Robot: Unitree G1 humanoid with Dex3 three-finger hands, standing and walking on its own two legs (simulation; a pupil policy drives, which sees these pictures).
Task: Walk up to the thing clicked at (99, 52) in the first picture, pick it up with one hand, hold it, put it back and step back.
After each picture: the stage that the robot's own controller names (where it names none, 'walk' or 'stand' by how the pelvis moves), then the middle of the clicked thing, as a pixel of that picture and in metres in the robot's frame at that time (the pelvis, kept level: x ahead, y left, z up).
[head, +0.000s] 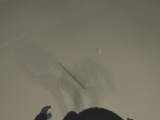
stand; (99, 51) +1.39 -0.21 -0.72
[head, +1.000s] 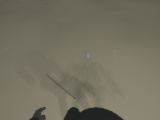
walk; (87, 55) +1.26 +0.12 -0.70
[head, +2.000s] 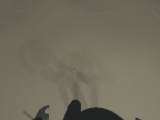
walk; (74, 73) +0.76 +0.31 -0.72
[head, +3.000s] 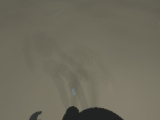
walk; (73, 91) +0.46 +0.22 -0.71
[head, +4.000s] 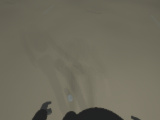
stand; (70, 98) +0.33 +0.22 -0.71
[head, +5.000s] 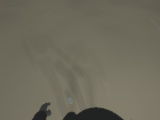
stand; (70, 100) +0.32 +0.22 -0.71
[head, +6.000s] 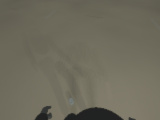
stand; (71, 101) +0.32 +0.22 -0.72
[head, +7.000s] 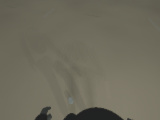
stand; (70, 100) +0.33 +0.21 -0.73
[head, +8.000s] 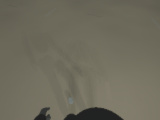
stand; (70, 100) +0.32 +0.22 -0.73
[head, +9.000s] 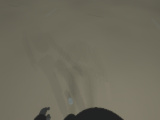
stand; (70, 101) +0.32 +0.21 -0.73
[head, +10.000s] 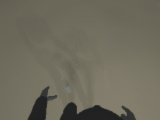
go down; (68, 89) +0.35 +0.21 -0.69
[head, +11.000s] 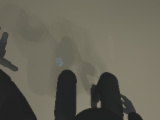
go down; (59, 62) +0.42 +0.23 -0.30
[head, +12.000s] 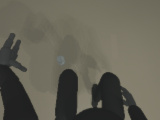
close in; (61, 60) +0.42 +0.23 -0.30
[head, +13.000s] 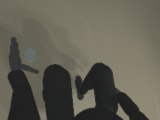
close in; (30, 55) +0.40 +0.27 -0.22
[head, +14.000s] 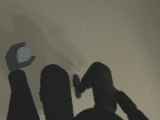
close; (24, 55) +0.40 +0.28 -0.22
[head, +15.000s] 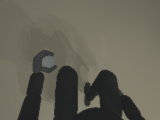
lift; (48, 62) +0.33 +0.27 -0.13
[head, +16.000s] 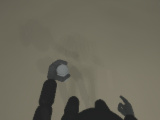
lift; (63, 73) +0.31 +0.18 +0.02
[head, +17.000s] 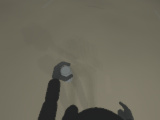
hold; (67, 74) +0.32 +0.17 +0.00
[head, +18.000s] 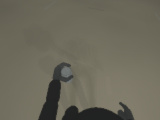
hold; (67, 75) +0.32 +0.17 +0.00
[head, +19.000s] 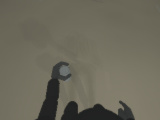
crouch; (65, 74) +0.33 +0.18 -0.03
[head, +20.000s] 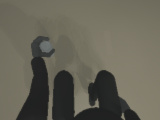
lower; (47, 49) +0.46 +0.25 -0.10
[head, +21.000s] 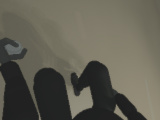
lower; (15, 50) +0.43 +0.29 -0.23
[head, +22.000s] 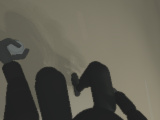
lower; (17, 50) +0.42 +0.29 -0.23
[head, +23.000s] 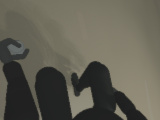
lower; (18, 50) +0.42 +0.29 -0.23
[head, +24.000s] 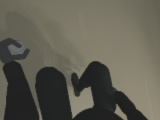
lower; (18, 50) +0.42 +0.29 -0.23
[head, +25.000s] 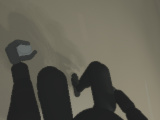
open; (25, 51) +0.42 +0.26 -0.23
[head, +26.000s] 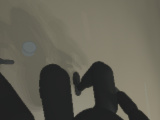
rise; (29, 49) +0.41 +0.26 -0.23
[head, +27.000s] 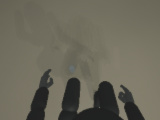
walk; (72, 69) +0.41 +0.19 -0.46
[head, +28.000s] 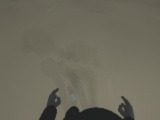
stand; (73, 96) +0.36 +0.17 -0.66
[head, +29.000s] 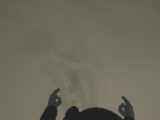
stand; (72, 96) +0.37 +0.18 -0.67
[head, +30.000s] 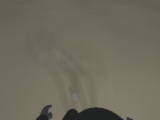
stand; (74, 96) +0.37 +0.17 -0.71
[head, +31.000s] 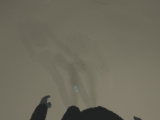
walk; (75, 88) +0.40 +0.14 -0.70
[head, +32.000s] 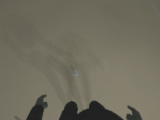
walk; (75, 72) +0.61 +0.14 -0.71
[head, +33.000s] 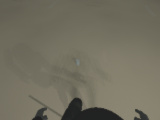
stand; (77, 62) +0.95 +0.29 -0.69
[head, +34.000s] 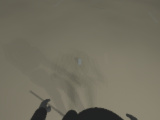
stand; (79, 62) +0.99 +0.18 -0.71
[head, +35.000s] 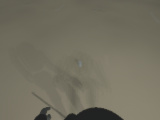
stand; (80, 63) +1.00 +0.19 -0.73
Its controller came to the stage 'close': yes
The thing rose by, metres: 0.71
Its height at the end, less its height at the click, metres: +0.00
